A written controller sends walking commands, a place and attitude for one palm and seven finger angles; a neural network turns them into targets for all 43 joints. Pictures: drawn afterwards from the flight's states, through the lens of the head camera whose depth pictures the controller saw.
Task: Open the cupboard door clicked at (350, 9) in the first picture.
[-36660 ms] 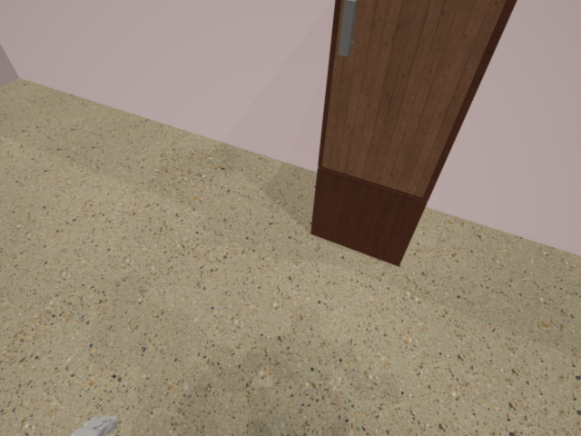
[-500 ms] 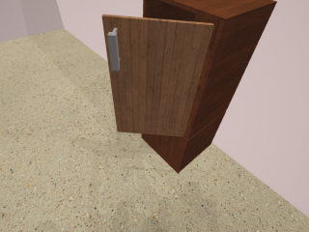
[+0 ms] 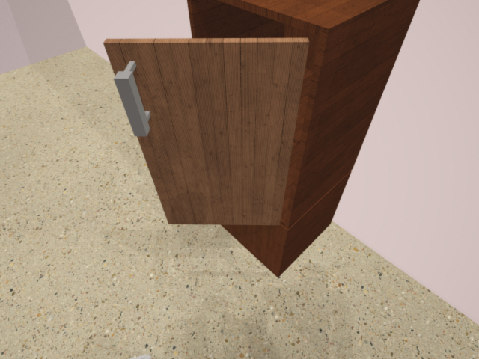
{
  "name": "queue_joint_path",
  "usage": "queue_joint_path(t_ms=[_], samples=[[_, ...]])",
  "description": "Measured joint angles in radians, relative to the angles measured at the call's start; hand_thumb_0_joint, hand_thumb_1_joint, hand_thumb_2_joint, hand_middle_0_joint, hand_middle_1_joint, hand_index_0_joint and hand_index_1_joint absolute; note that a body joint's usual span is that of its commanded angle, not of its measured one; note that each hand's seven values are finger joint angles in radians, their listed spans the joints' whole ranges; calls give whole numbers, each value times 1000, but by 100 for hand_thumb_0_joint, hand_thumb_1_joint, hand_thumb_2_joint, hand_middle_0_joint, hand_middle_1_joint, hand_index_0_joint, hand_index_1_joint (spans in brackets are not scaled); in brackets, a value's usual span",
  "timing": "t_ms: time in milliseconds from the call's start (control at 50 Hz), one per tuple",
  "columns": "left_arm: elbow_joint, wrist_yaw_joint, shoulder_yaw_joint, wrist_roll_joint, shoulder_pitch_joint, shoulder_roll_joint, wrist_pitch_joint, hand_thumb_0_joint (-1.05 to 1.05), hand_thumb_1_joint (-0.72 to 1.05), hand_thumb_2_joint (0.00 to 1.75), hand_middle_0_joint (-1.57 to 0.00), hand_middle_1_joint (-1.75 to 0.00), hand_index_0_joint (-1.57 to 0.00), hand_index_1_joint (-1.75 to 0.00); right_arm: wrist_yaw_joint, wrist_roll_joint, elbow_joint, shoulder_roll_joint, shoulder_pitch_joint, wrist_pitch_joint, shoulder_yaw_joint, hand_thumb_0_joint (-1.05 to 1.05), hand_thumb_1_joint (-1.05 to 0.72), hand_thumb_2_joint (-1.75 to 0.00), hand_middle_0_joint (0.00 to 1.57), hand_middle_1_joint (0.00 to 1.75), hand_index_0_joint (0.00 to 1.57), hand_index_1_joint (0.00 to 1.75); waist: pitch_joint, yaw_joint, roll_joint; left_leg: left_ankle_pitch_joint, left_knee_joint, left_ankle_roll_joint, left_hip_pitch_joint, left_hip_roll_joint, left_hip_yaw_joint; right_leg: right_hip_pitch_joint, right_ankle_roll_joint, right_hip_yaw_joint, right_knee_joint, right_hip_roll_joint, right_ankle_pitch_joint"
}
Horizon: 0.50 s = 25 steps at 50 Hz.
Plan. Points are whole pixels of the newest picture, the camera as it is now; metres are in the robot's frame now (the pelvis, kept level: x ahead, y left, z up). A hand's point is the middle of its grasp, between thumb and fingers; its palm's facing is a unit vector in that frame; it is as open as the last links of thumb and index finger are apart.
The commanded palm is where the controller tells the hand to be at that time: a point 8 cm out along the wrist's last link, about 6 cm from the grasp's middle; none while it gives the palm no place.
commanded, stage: come to a stop and stand still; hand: left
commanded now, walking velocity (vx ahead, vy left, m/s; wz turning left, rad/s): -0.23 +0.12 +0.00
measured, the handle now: (136, 99) +0.55 +0.22 +0.16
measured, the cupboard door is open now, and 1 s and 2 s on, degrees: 45 45 45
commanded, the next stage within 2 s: look again from close up in 1.06 s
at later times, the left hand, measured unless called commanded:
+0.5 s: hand out of the picture -0.03 +0.19 -0.16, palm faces +0.04 -0.98 -0.22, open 7.3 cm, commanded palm none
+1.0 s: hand out of the picture -0.08 +0.18 -0.17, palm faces +0.03 -0.99 -0.16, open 7.3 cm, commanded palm none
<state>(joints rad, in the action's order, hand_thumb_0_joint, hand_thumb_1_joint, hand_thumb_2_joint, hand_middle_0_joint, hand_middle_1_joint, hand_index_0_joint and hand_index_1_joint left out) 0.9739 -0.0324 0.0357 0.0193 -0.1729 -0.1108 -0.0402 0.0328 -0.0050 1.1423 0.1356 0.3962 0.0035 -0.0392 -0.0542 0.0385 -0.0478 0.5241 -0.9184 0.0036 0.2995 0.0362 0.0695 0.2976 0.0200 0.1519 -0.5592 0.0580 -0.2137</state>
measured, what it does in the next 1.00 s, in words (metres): steps on the spot: left foot, then right foot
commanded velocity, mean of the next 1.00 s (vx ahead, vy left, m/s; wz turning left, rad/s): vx -0.02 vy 0.01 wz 0.00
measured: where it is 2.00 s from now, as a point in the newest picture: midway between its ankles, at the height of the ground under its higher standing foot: outside the picture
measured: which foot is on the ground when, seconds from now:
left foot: up 0.00-0.12, down 0.14-1.00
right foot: down 0.00-0.16, up 0.18-0.40, down 0.42-1.00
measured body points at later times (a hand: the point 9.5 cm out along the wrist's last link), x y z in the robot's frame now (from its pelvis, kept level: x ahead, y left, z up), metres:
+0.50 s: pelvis -0.03 +0.02 +0.01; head -0.02 +0.01 +0.46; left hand -0.03 +0.24 -0.15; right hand +0.05 -0.21 -0.15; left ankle +0.05 +0.11 -0.73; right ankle -0.05 -0.10 -0.73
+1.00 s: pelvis -0.04 +0.02 +0.01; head -0.04 +0.02 +0.46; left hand -0.08 +0.23 -0.15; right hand -0.10 -0.18 -0.15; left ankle +0.05 +0.11 -0.73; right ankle -0.05 -0.10 -0.73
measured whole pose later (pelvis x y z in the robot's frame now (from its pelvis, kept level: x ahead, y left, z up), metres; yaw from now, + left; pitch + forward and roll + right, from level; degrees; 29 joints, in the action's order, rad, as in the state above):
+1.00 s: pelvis -0.04 +0.02 +0.01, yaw -1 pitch -1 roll +0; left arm 1.11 -0.04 0.01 0.02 -0.37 -0.11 0.01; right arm 0.02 -0.01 1.16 0.10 0.35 0.03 -0.03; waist -0.02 0.02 0.00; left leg 0.08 -0.38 0.04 0.29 0.01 0.12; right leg 0.18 0.00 0.07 -0.45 0.03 -0.25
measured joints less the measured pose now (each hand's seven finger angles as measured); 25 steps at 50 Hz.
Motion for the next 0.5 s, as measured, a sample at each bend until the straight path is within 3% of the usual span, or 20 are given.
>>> queue_joint_path(t_ms=[60,140,180,220,300,360,440,500], samples=[[-11,-18,11,2,9,-10,24,-2,95,90,-20,-30,-20,-30,2,2,-39,10,-56,17,-10,0,-91,-89,20,30,20,30,-6,-8,20,-46,62,-19,52,11,5,-9,-6,7,12,7,6],[-11,-11,17,3,10,-37,61,-2,94,90,-20,-30,-20,-30,-3,-4,-100,19,-116,12,-21,0,-91,-89,20,30,20,30,-15,-17,48,-209,251,-33,32,15,24,16,-21,-1,-38,20,-14],[-7,-7,22,-1,2,-52,83,-1,94,90,-20,-30,-20,-30,-6,-9,-121,16,-136,7,-24,0,-91,-89,20,30,20,30,-16,-22,72,-269,271,11,29,2,41,39,-30,-20,-85,32,-51],[0,-5,25,-4,-10,-61,99,-1,93,90,-20,-30,-20,-30,-7,-17,-138,11,-150,7,-20,0,-91,-89,20,30,20,30,-9,-28,83,-265,282,43,30,-5,51,70,-27,-61,-178,20,-168],[11,-1,24,3,-42,-64,101,0,92,90,-20,-30,-20,-30,-1,-24,-149,10,-185,12,-14,0,-92,-89,20,30,20,30,0,-41,77,-312,367,56,15,-16,59,81,-23,-102,-320,-6,-224],[24,0,13,2,-75,-58,93,0,92,90,-20,-30,-20,-30,-4,-21,-152,18,-211,11,-10,0,-92,-89,20,30,20,30,6,-51,66,-348,419,58,8,-22,68,19,-33,-95,-241,-7,-227],[51,-6,-3,3,-118,-48,76,0,92,90,-20,-30,-20,-30,-11,-9,-150,20,-232,8,-7,0,-91,-89,20,30,21,30,14,-60,59,-362,420,49,24,-27,86,-101,-26,-96,19,-10,-121],[79,-6,-21,3,-145,-26,67,0,91,90,-20,-30,-20,-30,-17,-2,-135,25,-230,17,-7,0,-91,-89,20,30,20,30,13,-49,22,-376,445,28,8,-13,68,-119,-17,-82,47,-28,-93]])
